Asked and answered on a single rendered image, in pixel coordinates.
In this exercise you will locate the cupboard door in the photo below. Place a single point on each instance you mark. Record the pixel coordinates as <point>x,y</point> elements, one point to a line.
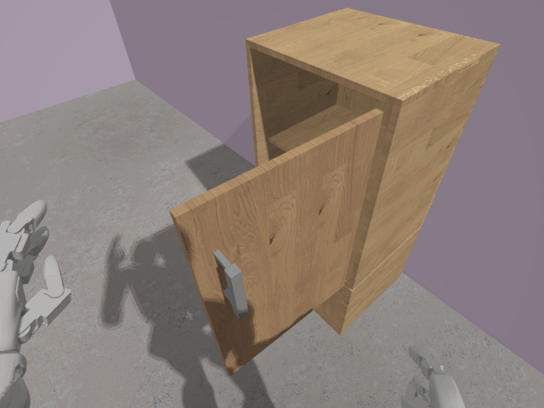
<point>289,226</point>

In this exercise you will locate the right robot hand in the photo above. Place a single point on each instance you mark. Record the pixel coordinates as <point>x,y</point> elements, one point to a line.
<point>440,391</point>

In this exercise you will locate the handle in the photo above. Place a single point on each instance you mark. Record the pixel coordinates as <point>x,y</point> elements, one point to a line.
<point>236,292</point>

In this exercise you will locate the left robot hand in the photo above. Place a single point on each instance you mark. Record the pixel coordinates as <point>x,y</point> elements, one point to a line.
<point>19,247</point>

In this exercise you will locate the robot left forearm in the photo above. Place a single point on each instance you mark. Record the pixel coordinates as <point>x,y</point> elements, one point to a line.
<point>13,389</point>

